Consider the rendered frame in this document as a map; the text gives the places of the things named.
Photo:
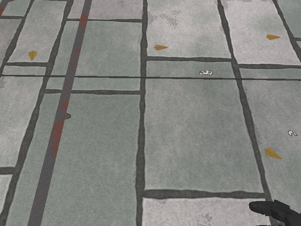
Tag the right robot hand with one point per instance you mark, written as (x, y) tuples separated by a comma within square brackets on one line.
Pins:
[(277, 210)]

